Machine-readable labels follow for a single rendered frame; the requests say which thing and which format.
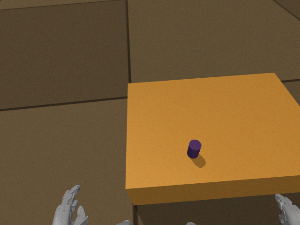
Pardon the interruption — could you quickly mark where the left robot hand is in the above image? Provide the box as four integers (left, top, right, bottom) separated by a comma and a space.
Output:
52, 184, 88, 225

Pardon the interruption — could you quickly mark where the right robot hand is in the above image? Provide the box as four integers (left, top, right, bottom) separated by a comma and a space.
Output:
275, 194, 300, 225

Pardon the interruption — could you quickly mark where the can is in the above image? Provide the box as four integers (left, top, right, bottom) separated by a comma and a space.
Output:
187, 140, 202, 158

